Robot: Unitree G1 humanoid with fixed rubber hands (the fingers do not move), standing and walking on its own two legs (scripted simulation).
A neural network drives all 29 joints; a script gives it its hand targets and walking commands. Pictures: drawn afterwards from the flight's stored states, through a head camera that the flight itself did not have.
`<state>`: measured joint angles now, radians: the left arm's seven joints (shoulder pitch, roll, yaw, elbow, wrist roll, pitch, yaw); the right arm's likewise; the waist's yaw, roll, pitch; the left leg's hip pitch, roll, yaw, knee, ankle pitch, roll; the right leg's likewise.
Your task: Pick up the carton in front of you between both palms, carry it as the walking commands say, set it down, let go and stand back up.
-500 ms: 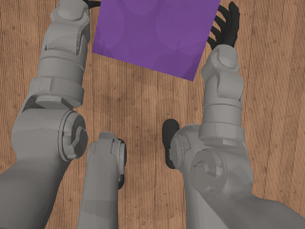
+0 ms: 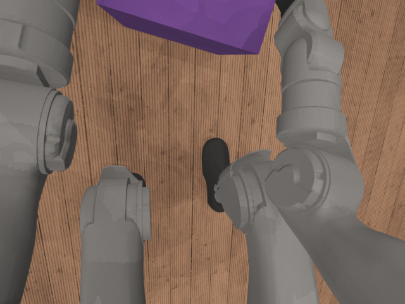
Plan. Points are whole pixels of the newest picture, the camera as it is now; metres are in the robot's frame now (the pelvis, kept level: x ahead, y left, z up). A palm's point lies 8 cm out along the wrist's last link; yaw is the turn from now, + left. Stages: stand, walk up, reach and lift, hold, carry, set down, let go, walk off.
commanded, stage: set down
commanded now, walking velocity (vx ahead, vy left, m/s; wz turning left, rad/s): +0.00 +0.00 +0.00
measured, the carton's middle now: out of the picture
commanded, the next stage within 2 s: none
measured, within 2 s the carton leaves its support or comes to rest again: rests again in 0.56 s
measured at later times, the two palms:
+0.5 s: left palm out of the picture +0.60 +0.12 -0.18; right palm (305, 7) +0.53 -0.18 -0.17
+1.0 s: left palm out of the picture +0.61 +0.12 -0.19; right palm (302, 0) +0.54 -0.18 -0.18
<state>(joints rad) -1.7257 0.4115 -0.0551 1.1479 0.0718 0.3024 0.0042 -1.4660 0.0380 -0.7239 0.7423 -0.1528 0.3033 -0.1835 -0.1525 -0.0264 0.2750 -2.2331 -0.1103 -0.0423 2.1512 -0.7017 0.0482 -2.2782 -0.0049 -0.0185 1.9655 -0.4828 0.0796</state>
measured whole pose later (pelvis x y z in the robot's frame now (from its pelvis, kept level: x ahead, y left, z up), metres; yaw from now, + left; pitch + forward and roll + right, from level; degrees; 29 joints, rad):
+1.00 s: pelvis +0.00 +0.00 -0.02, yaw -1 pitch +41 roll -9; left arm -1.76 0.34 0.15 1.14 0.28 0.23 -0.09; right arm -1.53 -0.08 -0.83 0.90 -0.22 0.23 -0.06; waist -0.12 -0.07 0.37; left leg -2.22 -0.09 -0.05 2.27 -0.76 0.06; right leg -2.27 0.04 -0.01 2.06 -0.51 0.10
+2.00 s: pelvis +0.00 -0.02 +0.11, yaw +3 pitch +47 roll -5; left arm -1.72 0.62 -0.05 1.12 0.00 0.32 -0.16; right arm -1.29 -0.01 -0.48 0.59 0.04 0.33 -0.25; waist -0.20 0.01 0.16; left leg -1.97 -0.04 -0.04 1.72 -0.57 0.03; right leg -2.01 0.02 -0.02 1.57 -0.39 0.04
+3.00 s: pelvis +0.07 -0.04 +0.33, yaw +8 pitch +22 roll +1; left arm -0.42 0.18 0.20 0.64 0.09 0.11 0.07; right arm -0.15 -0.17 -0.09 0.44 -0.01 0.10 0.11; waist -0.14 -0.03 0.01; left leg -0.80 -0.04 -0.05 0.74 -0.32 -0.01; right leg -0.87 0.01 0.00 0.70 -0.21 -0.01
